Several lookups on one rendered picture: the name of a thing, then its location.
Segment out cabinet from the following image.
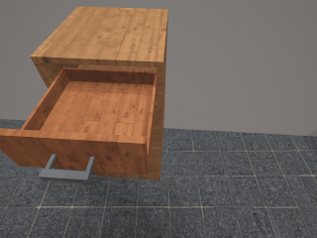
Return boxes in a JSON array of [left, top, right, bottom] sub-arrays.
[[30, 6, 168, 180]]

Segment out drawer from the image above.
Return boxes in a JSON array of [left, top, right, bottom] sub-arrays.
[[0, 67, 158, 175]]

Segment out handle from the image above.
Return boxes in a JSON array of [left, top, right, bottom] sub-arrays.
[[39, 154, 95, 183]]

